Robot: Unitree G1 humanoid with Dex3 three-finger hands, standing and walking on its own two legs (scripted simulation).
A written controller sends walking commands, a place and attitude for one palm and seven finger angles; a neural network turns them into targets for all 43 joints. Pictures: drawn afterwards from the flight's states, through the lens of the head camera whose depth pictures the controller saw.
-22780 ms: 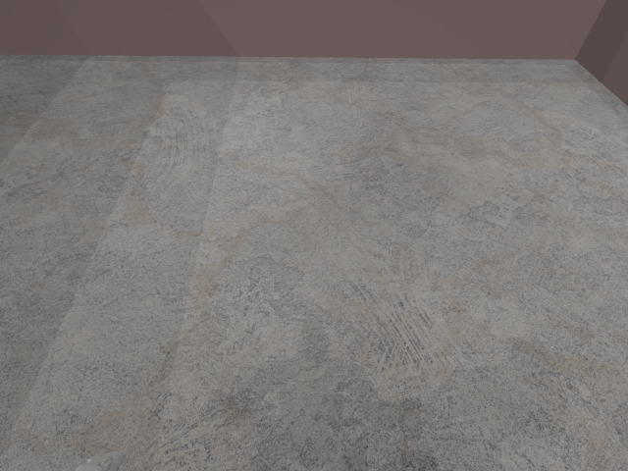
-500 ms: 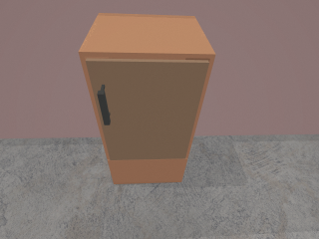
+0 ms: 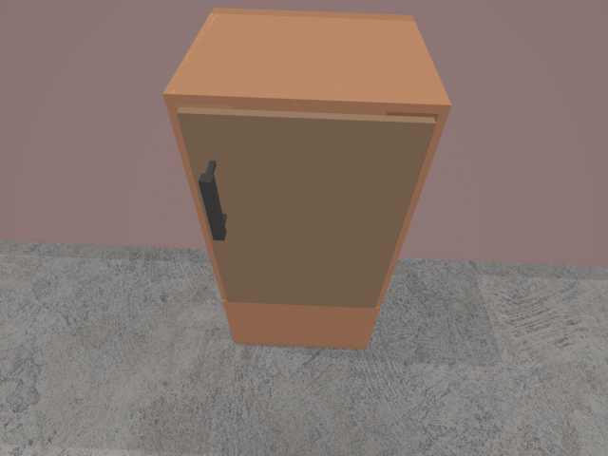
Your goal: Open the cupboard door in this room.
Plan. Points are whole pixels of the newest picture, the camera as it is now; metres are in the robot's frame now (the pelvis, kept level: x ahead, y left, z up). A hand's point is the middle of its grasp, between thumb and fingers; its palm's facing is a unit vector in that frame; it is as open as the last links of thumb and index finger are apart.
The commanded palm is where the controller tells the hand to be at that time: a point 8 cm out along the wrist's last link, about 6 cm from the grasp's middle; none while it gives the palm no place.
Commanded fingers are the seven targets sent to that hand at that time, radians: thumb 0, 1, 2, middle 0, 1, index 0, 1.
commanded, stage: come to a stop and stand still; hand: left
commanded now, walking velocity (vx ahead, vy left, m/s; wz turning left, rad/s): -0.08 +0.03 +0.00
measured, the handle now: (215, 201) +0.54 +0.20 -0.02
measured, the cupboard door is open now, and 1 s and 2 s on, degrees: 0 0 0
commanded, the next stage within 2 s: look again from close up in 0.60 s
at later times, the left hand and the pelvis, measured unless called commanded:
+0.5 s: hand out of the picture +0.02 +0.22 -0.16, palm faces -0.01 -0.97 -0.24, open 7.4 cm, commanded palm none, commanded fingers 0.00 0.90 0.90 -0.20 -0.30 -0.20 -0.30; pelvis -0.01 +0.03 +0.00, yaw -1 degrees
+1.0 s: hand out of the picture +0.04 +0.19 -0.17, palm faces -0.04 -0.98 -0.19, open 7.3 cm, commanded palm none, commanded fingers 0.00 0.90 0.90 -0.20 -0.30 -0.20 -0.30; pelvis +0.02 +0.02 +0.01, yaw -3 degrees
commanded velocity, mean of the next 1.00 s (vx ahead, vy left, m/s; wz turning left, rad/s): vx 0.00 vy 0.00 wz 0.00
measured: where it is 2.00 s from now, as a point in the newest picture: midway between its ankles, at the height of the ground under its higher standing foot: outside the picture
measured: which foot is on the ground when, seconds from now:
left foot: down 0.00-1.00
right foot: down 0.00-1.00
